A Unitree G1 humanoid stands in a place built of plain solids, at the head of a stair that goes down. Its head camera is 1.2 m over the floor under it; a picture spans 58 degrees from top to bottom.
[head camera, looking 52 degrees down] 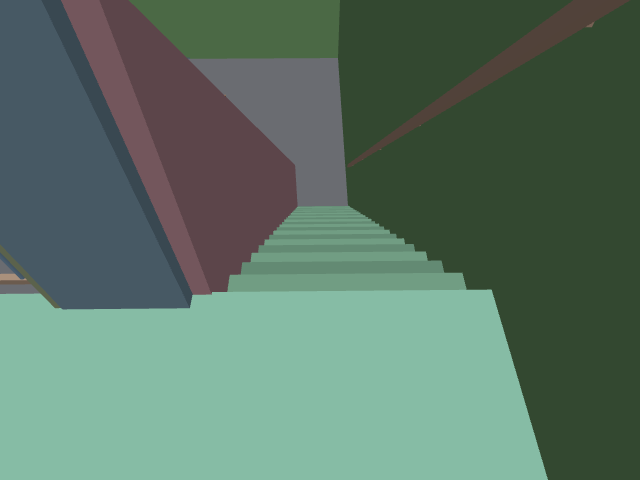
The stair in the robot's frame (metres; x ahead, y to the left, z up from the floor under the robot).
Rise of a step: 0.20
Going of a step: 0.20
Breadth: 0.90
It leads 1 degrees to the left of straight ahead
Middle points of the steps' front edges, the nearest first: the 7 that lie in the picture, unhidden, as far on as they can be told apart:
0.73 -0.10 0.00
0.93 -0.10 -0.20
1.13 -0.10 -0.40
1.33 -0.10 -0.60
1.53 -0.09 -0.80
1.73 -0.09 -1.00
1.93 -0.09 -1.20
